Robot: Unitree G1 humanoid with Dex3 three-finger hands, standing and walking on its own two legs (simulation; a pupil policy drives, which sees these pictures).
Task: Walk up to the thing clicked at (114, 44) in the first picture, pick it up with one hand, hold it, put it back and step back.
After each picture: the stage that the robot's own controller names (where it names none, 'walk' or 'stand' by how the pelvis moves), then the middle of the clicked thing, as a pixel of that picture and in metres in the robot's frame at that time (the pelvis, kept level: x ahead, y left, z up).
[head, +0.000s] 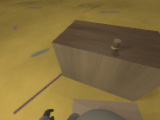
stand; (115, 45) +0.69 -0.18 +0.03
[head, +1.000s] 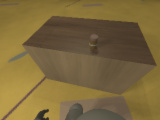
rise first; (93, 42) +0.63 +0.06 +0.06
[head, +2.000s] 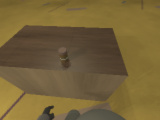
stand; (63, 55) +0.47 +0.26 +0.05
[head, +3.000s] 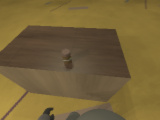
stand; (66, 56) +0.47 +0.23 +0.03
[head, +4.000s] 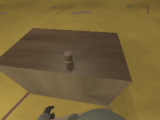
stand; (68, 58) +0.47 +0.22 +0.03
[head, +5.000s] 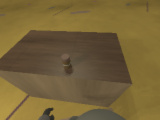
stand; (66, 61) +0.44 +0.23 +0.02
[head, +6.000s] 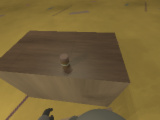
stand; (65, 61) +0.44 +0.24 +0.02
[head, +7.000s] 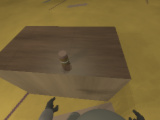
rise first; (64, 58) +0.44 +0.24 +0.03
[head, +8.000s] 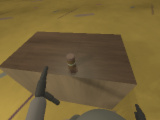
rise first; (71, 61) +0.44 +0.22 +0.03
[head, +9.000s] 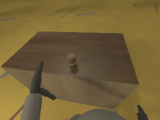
go down; (71, 60) +0.44 +0.22 +0.03
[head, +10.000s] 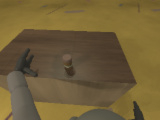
go down; (67, 62) +0.42 +0.20 +0.04
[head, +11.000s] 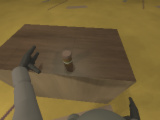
close in; (67, 58) +0.44 +0.20 +0.05
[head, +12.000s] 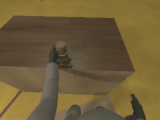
close; (61, 50) +0.46 +0.22 +0.09
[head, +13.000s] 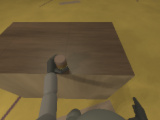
lift; (61, 64) +0.37 +0.20 +0.08
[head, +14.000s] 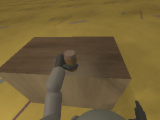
lift; (71, 61) +0.33 +0.15 +0.19
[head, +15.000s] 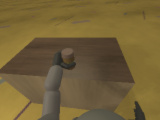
hold; (68, 59) +0.33 +0.17 +0.20
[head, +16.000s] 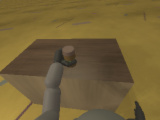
hold; (69, 56) +0.33 +0.16 +0.22
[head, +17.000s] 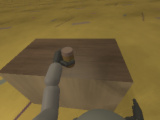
crouch; (68, 57) +0.34 +0.17 +0.20
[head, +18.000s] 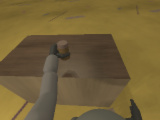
lower; (63, 50) +0.42 +0.20 +0.19
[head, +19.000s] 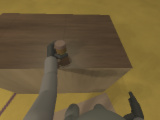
lower; (61, 50) +0.46 +0.20 +0.09
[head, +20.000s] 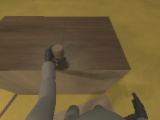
lower; (59, 54) +0.43 +0.21 +0.09
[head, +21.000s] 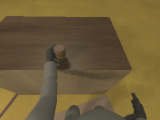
lower; (60, 54) +0.43 +0.20 +0.08
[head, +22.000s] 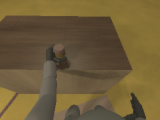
rest; (60, 53) +0.44 +0.21 +0.09
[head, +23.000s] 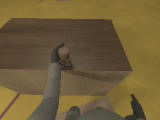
withdraw; (64, 56) +0.43 +0.18 +0.08
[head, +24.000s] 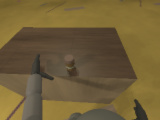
sink last; (70, 63) +0.40 +0.18 +0.06
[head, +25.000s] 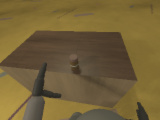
stand; (74, 62) +0.42 +0.19 +0.05
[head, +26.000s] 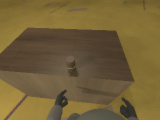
stand; (71, 64) +0.40 +0.18 +0.03
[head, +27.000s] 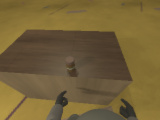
stand; (70, 64) +0.40 +0.19 +0.03
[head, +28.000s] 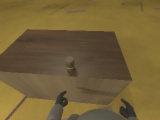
stand; (70, 64) +0.41 +0.19 +0.03
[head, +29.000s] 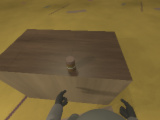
stand; (70, 64) +0.41 +0.19 +0.03
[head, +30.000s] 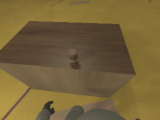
walk; (73, 57) +0.44 +0.18 +0.04
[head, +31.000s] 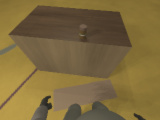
walk; (82, 32) +0.72 +0.13 +0.04
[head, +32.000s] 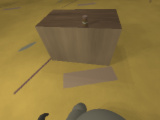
stand; (85, 20) +1.09 +0.20 +0.05
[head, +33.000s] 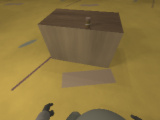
stand; (87, 22) +1.09 +0.14 +0.03
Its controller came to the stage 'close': yes
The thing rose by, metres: 0.21
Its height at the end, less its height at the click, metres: +0.00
